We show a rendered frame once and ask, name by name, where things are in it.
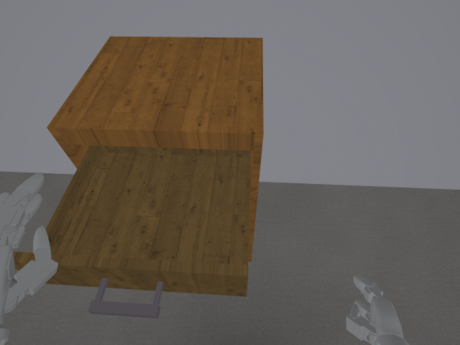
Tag robot right hand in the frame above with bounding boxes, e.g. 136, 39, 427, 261
346, 275, 404, 345

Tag handle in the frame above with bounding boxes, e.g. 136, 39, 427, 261
88, 277, 164, 318

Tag drawer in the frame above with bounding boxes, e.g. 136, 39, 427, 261
13, 145, 251, 297

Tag cabinet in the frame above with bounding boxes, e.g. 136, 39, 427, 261
47, 37, 264, 262

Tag robot left hand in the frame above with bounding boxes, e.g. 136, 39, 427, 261
0, 172, 58, 325

